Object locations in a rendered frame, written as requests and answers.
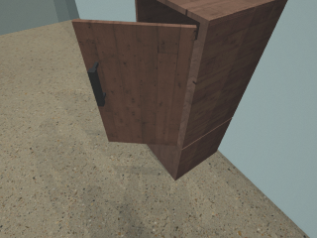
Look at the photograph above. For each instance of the handle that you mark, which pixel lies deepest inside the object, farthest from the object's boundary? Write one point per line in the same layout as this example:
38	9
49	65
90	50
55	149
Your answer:
96	85

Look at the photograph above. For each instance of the cupboard door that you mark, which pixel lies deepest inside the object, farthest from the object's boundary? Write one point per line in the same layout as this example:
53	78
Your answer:
143	68

